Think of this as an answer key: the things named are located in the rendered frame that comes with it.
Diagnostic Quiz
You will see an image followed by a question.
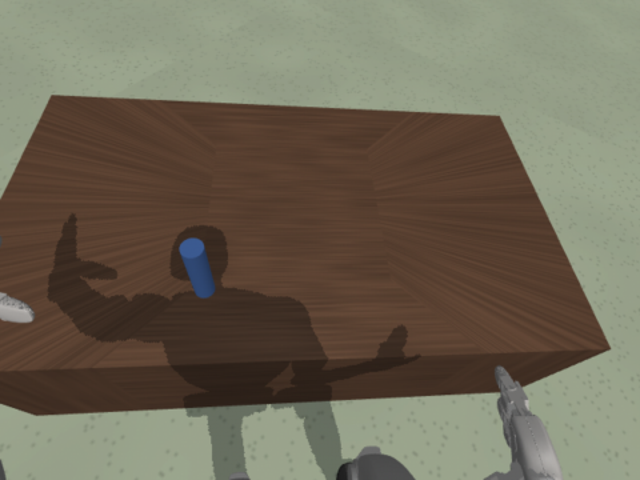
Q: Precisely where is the can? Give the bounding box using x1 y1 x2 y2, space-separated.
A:
179 238 215 298

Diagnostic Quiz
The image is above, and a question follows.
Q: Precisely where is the right robot hand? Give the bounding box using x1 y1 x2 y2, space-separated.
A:
483 365 563 480

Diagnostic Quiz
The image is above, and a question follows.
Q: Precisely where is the left robot hand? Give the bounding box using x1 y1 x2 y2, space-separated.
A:
0 235 35 323

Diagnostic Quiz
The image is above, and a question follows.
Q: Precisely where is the right robot foot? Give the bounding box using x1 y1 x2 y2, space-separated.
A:
336 462 352 480

